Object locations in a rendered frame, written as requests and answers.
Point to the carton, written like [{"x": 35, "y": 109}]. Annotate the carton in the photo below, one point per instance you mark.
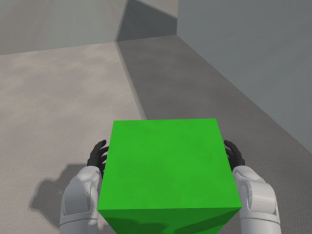
[{"x": 168, "y": 176}]

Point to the left robot hand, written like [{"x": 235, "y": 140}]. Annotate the left robot hand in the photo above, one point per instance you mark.
[{"x": 96, "y": 158}]

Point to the left robot forearm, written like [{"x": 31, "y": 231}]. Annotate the left robot forearm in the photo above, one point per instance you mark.
[{"x": 79, "y": 204}]

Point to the right robot hand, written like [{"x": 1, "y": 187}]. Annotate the right robot hand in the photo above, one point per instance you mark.
[{"x": 235, "y": 157}]

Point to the right robot forearm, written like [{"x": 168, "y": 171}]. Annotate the right robot forearm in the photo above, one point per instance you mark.
[{"x": 259, "y": 213}]

